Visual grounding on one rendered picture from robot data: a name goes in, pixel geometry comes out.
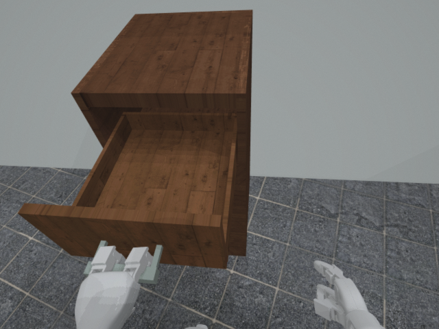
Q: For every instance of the drawer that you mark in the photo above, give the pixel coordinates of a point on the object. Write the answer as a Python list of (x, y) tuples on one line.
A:
[(162, 178)]

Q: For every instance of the robot right hand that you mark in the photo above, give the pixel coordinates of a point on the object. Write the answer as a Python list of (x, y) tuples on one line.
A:
[(336, 304)]

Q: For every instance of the handle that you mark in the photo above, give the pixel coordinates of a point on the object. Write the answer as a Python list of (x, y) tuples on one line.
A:
[(150, 275)]

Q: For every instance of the right robot forearm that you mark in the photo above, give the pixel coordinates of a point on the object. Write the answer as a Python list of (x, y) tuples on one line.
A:
[(361, 319)]

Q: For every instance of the cabinet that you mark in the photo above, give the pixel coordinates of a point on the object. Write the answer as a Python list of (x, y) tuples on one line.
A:
[(195, 62)]

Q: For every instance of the robot left hand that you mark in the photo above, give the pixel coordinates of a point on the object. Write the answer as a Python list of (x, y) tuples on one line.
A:
[(106, 299)]

